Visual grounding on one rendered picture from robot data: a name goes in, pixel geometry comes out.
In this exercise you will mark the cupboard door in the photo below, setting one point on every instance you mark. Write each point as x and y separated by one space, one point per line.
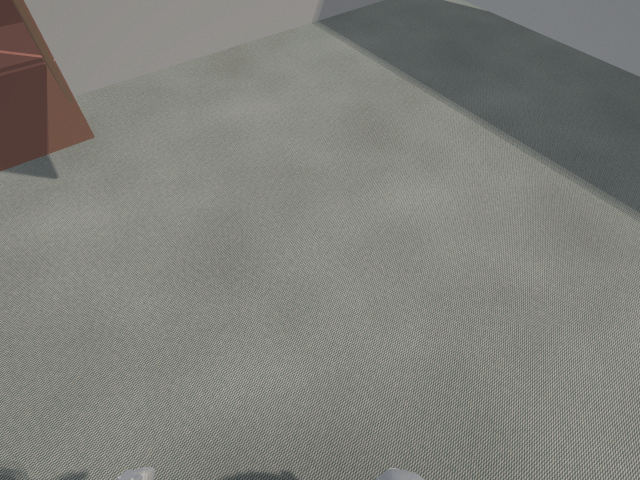
41 47

